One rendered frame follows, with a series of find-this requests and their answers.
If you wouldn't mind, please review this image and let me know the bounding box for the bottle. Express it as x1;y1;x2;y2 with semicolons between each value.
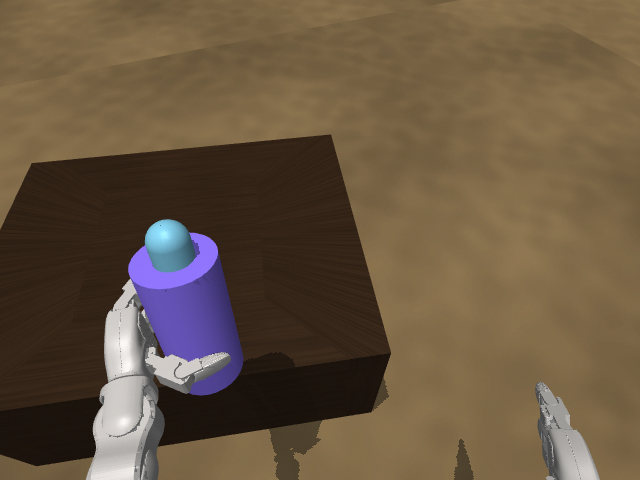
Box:
128;219;243;396

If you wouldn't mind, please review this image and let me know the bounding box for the left robot hand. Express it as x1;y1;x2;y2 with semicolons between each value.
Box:
104;278;231;394

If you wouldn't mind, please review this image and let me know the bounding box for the left robot arm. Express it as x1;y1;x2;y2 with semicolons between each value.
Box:
86;375;165;480

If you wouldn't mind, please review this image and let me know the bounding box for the right robot hand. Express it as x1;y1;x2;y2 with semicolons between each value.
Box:
535;382;600;480

